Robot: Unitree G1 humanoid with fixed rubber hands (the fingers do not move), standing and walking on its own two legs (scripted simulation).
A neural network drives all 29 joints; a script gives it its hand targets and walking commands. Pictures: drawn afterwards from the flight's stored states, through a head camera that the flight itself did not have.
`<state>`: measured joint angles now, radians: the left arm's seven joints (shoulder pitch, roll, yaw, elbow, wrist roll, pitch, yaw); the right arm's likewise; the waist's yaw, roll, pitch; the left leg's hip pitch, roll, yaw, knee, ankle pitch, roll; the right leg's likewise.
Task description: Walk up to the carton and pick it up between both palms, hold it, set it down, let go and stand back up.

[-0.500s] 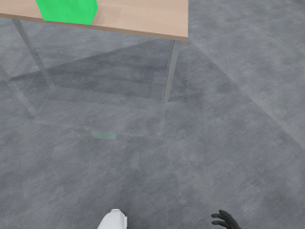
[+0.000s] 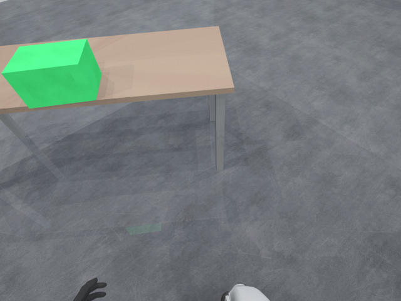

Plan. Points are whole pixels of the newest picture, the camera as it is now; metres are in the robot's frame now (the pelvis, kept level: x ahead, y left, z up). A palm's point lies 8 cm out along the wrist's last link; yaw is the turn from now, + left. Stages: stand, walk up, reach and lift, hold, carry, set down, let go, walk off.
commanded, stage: walk up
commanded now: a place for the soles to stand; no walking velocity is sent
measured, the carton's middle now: (58, 73) +0.96 +0.48 -0.05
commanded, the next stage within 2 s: none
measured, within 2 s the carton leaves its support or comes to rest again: neither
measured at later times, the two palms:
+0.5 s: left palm out of the picture +0.17 +0.38 -0.08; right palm (252, 231) +0.28 -0.13 -0.11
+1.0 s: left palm (2, 196) +0.44 +0.50 -0.08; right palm (189, 237) +0.28 +0.02 -0.11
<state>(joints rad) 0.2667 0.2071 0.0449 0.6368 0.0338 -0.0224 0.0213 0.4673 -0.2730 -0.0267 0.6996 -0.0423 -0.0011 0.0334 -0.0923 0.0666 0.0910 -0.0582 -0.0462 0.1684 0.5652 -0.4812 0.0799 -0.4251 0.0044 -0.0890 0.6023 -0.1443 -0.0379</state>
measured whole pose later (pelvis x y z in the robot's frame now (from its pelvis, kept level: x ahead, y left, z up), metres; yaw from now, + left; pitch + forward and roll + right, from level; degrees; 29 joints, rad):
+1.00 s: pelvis +0.30 +0.27 +0.01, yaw +0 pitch -3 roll -1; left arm 0.23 0.20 0.02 0.66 0.02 0.00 0.06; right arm 0.47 -0.25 -0.03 0.68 -0.05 0.03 0.03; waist -0.11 0.05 0.13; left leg -0.09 -0.11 0.15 0.46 -0.32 0.14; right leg -0.47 0.00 -0.07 0.73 -0.20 -0.02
